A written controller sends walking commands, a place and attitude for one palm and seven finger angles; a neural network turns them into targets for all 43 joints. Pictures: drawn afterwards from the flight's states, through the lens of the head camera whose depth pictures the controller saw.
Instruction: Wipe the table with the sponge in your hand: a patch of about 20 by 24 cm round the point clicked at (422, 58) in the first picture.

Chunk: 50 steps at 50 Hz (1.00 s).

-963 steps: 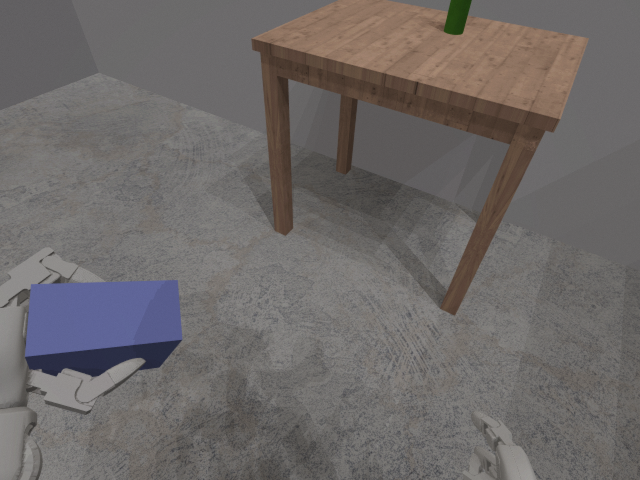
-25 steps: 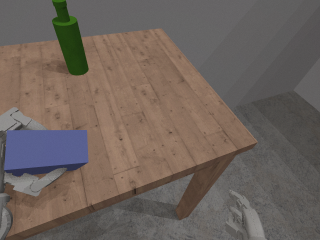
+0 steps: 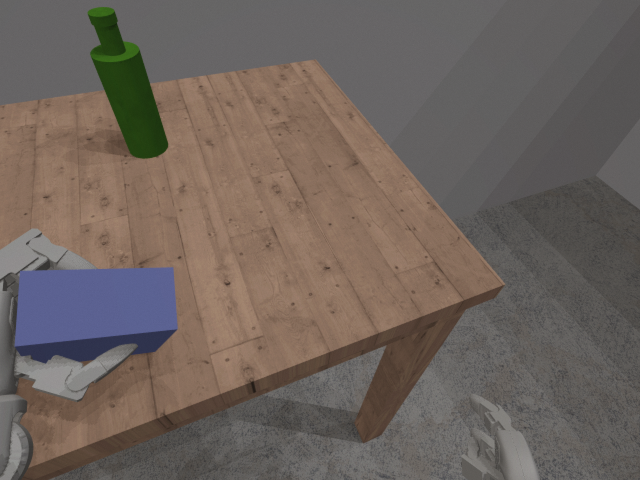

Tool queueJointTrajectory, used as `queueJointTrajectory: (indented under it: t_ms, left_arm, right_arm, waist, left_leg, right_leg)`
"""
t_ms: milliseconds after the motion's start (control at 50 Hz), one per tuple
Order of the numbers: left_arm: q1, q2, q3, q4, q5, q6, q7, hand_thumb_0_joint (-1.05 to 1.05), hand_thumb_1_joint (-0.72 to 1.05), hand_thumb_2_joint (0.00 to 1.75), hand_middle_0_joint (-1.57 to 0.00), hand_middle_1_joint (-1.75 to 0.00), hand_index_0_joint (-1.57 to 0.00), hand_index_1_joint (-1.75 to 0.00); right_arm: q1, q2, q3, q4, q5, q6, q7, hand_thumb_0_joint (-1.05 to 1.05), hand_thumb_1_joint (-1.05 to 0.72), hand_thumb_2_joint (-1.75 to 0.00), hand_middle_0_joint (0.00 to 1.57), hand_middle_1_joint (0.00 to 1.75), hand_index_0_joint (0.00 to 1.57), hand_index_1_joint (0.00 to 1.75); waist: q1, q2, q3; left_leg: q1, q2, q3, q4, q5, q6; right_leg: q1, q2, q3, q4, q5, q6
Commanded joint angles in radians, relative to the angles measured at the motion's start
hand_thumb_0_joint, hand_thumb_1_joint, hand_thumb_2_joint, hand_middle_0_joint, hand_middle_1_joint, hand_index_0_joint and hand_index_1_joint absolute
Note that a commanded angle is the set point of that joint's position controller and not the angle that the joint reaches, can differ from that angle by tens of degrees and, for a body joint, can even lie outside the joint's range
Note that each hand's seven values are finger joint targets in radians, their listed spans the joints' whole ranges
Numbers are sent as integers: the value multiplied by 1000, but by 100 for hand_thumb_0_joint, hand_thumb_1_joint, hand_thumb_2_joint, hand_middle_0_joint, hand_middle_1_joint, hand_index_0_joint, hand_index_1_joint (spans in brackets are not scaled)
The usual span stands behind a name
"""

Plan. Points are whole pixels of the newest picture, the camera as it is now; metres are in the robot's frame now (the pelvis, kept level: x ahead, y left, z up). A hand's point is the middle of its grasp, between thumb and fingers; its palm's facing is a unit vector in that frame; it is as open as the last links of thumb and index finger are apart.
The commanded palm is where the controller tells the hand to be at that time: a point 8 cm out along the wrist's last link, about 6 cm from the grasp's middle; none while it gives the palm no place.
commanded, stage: come to a stop and stand still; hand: left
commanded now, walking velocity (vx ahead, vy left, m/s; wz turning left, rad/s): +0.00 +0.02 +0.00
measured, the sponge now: (121, 316) +0.23 +0.22 +0.14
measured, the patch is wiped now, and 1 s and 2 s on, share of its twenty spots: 0.00 0.00 0.00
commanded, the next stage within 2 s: look again from close up in 0.84 s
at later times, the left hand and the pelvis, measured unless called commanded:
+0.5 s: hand (75, 290) +0.24 +0.25 +0.17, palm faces +0.39 -0.83 -0.39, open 9.7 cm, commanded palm +0.17 +0.28 +0.17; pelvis +0.01 +0.00 +0.00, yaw -1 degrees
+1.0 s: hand (62, 313) +0.22 +0.26 +0.16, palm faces +0.37 -0.86 -0.36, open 9.7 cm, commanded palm +0.16 +0.29 +0.17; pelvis +0.00 +0.01 +0.00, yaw -1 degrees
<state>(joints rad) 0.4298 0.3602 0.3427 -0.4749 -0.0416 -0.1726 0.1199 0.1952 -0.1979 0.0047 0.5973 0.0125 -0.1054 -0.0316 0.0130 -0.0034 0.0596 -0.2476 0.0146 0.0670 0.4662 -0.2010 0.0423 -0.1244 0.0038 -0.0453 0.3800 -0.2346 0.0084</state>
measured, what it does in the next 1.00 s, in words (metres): stands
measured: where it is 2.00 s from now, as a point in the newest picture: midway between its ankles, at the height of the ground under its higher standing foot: outside the picture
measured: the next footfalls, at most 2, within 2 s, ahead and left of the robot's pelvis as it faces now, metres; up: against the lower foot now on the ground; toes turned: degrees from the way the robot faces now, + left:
none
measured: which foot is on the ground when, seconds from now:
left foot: down 0.00-1.00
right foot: down 0.00-1.00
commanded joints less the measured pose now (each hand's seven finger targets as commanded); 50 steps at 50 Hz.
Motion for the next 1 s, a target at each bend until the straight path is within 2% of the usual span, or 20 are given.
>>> queueJointTrajectory:
  t_ms: [0, 20, 40, 120, 200, 220, 240, 320, 340, 440, 540, 580, 720, 740, 820, 840, 860, 920, 940, 980]
  left_arm:
    - [-1061, 947, 670, -431, 136, -159, 11, 0, 10, 130, -120, -160, -120, -160]
    - [-744, 536, 377, 39, 54, -98, -3, 0, 10, 130, -120, -160, -120, -160]
    - [-525, 311, 208, 54, 33, -90, -27, 0, 10, 130, -120, -160, -120, -160]
    - [-33, 77, 35, -95, -14, -88, -54, 0, 10, 130, -120, -160, -120, -160]
    - [-9, 196, 144, -179, 0, -66, -30, 0, 10, 130, -120, -160, -120, -160]
    - [-14, 258, 215, -175, 7, -66, -10, 0, 10, 130, -120, -160, -120, -160]
    - [-30, 204, 179, -164, -2, -69, -12, 0, 10, 130, -120, -160, -120, -160]
    - [-140, 277, 235, -215, 3, -82, 10, 0, 10, 130, -120, -160, -120, -160]
    - [-125, 212, 187, -193, -4, -82, 7, 0, 10, 130, -120, -160, -120, -160]
    - [-79, 147, 116, -166, 1, -76, 1, 0, 10, 130, -120, -160, -120, -160]
    - [-75, 134, 88, -167, 5, -63, 2, 0, 10, 130, -120, -160, -120, -160]
    - [-115, 169, 106, -195, 4, -61, 4, 0, 10, 130, -120, -160, -120, -160]
    - [-110, 204, 145, -225, 1, -61, 12, 0, 10, 130, -120, -160, -120, -160]
    - [-103, 155, 104, -204, -5, -62, 6, 0, 10, 130, -120, -160, -120, -160]
    - [-101, 190, 128, -220, 2, -60, 10, 0, 10, 130, -120, -160, -120, -160]
    - [-96, 141, 83, -198, -3, -61, 5, 0, 10, 130, -120, -160, -120, -160]
    - [-105, 172, 104, -214, -1, -58, 6, 0, 10, 130, -120, -160, -120, -160]
    - [-90, 179, 114, -189, 3, -53, 8, 0, 10, 130, -120, -160, -120, -160]
    - [-87, 137, 76, -171, -2, -54, 2, 0, 10, 130, -120, -160, -120, -160]
    - [-120, 168, 94, -195, 0, -55, 4, 0, 10, 130, -120, -160, -120, -160]
  right_arm:
    - [-14, -154, -54, -163, -56, -85, -9, 0, -90, -90, 20, 30, 20, 30]
    - [-85, -104, -45, -74, 15, -50, -18, 0, -90, -90, 20, 30, 20, 30]
    - [-63, -138, -72, -127, -8, -59, -2, 0, -90, -90, 20, 30, 20, 30]
    - [-62, -123, -64, -190, 26, -73, 60, 0, -90, -90, 20, 30, 20, 30]
    - [-80, -135, -49, -219, 11, -55, 43, 0, -90, -90, 20, 30, 20, 30]
    - [-94, -136, -44, -212, 10, -49, 31, 0, -90, -90, 20, 30, 20, 30]
    - [-79, -125, -39, -220, 6, -40, 20, 0, -90, -90, 20, 30, 20, 30]
    - [-98, -123, -38, -216, 6, -44, -6, 0, -90, -90, 20, 30, 20, 30]
    - [-80, -115, -38, -211, 4, -41, -9, 0, -90, -90, 20, 30, 20, 30]
    - [-68, -121, -41, -187, 6, -52, 2, 0, -90, -90, 20, 30, 20, 30]
    - [-78, -122, -40, -176, 6, -49, 0, 0, -90, -90, 20, 30, 20, 30]
    - [-88, -127, -42, -182, 7, -47, -3, 0, -90, -90, 20, 30, 20, 30]
    - [-115, -121, -38, -184, 11, -49, -14, 0, -90, -90, 20, 30, 20, 30]
    - [-94, -118, -36, -182, 8, -45, -13, 0, -90, -90, 20, 30, 20, 30]
    - [-110, -124, -36, -184, 11, -54, -14, 0, -90, -90, 20, 30, 20, 30]
    - [-89, -122, -35, -181, 9, -48, -12, 0, -90, -90, 20, 30, 20, 30]
    - [-90, -125, -39, -185, 11, -49, -13, 0, -90, -90, 20, 30, 20, 30]
    - [-108, -125, -35, -183, 14, -52, -13, 0, -90, -90, 20, 30, 20, 30]
    - [-88, -122, -33, -182, 12, -46, -13, 0, -90, -90, 20, 30, 20, 30]
    - [-89, -126, -37, -183, 11, -48, -15, 0, -90, -90, 20, 30, 20, 30]
  waist:
    - [42, -111, -8]
    - [-6, 102, -79]
    - [21, 177, -192]
    - [38, 96, -300]
    - [19, -51, -153]
    - [22, -35, -157]
    - [9, -18, -145]
    - [8, 82, -161]
    - [2, 88, -171]
    - [2, 57, -195]
    - [0, 26, -180]
    - [0, 26, -155]
    - [4, 84, -164]
    - [2, 77, -156]
    - [6, 89, -176]
    - [3, 95, -160]
    - [4, 85, -163]
    - [6, 62, -147]
    - [3, 56, -133]
    - [2, 66, -119]
  left_leg:
    - [-64, 88, -72, 74, 123, -12]
    - [96, 95, -76, 53, 130, -23]
    - [164, 76, -83, -6, 124, -35]
    - [226, 86, -80, -29, 216, 6]
    - [70, 89, -70, -64, 85, -18]
    - [93, 84, -61, -75, 68, -19]
    - [66, 88, -79, -87, 62, -15]
    - [85, 84, -67, -80, 62, -4]
    - [81, 84, -75, -63, 87, 1]
    - [127, 69, -69, -17, 184, 2]
    - [127, 72, -74, -24, 182, 6]
    - [97, 67, -78, -33, 164, 2]
    - [107, 66, -77, -58, 113, 2]
    - [93, 73, -85, -59, 103, 5]
    - [122, 79, -91, -79, 117, 3]
    - [101, 84, -99, -81, 107, 5]
    - [101, 88, -103, -85, 112, 5]
    - [96, 84, -98, -95, 68, 2]
    - [79, 89, -109, -102, 30, 5]
    - [57, 89, -114, -113, -4, 3]
  right_leg:
    - [-185, -134, 147, -147, 259, -6]
    - [-250, -183, 108, -32, 82, -80]
    - [-140, -106, 124, 41, 129, -92]
    - [-77, -57, 79, 95, 206, -25]
    - [-61, -58, 56, 21, 115, -28]
    - [-85, -49, 62, 24, 87, -30]
    - [-70, -52, 41, 32, 75, -32]
    - [-55, -46, 60, 39, 104, -37]
    - [-35, -56, 50, 30, 133, -37]
    - [-38, -59, 57, 11, 219, -37]
    - [-54, -58, 59, 2, 229, -33]
    - [-47, -58, 66, -8, 221, -33]
    - [-35, -59, 81, -23, 203, -37]
    - [-25, -60, 65, -26, 194, -37]
    - [-28, -55, 65, -16, 191, -33]
    - [-23, -55, 52, -17, 178, -33]
    - [-15, -58, 57, -18, 187, -33]
    - [-30, -55, 60, -32, 156, -30]
    - [-30, -58, 53, -39, 132, -31]
    - [-23, -62, 62, -45, 121, -33]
